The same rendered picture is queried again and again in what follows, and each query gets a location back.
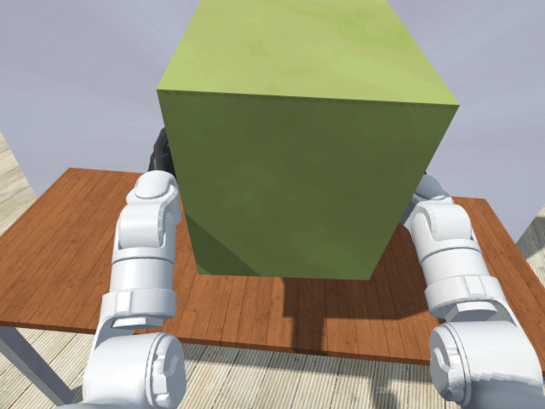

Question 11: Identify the robot left hand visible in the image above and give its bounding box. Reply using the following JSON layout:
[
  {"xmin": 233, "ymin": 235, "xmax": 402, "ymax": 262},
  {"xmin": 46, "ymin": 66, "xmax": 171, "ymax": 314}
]
[{"xmin": 148, "ymin": 127, "xmax": 178, "ymax": 184}]

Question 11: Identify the left robot upper arm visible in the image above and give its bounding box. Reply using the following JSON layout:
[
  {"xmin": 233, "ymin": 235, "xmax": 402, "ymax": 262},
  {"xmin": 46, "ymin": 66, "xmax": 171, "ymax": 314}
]
[{"xmin": 54, "ymin": 332, "xmax": 186, "ymax": 409}]

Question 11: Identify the right robot upper arm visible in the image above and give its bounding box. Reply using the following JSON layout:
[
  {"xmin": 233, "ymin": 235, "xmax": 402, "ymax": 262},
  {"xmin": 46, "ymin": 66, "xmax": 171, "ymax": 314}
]
[{"xmin": 429, "ymin": 320, "xmax": 545, "ymax": 409}]

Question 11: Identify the right robot forearm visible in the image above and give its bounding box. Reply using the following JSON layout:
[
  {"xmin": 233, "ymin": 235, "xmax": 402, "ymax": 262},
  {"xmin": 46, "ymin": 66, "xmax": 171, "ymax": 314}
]
[{"xmin": 399, "ymin": 174, "xmax": 543, "ymax": 390}]

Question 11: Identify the carton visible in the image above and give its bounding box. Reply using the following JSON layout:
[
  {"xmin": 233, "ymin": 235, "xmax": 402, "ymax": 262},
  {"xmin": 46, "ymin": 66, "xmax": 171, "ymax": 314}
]
[{"xmin": 157, "ymin": 0, "xmax": 460, "ymax": 280}]

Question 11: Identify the table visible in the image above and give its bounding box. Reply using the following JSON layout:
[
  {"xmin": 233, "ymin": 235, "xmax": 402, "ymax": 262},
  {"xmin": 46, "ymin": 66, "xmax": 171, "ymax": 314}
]
[{"xmin": 0, "ymin": 168, "xmax": 545, "ymax": 406}]

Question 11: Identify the left robot forearm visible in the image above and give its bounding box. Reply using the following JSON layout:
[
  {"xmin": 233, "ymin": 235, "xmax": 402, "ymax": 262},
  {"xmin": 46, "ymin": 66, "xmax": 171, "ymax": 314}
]
[{"xmin": 83, "ymin": 170, "xmax": 182, "ymax": 400}]

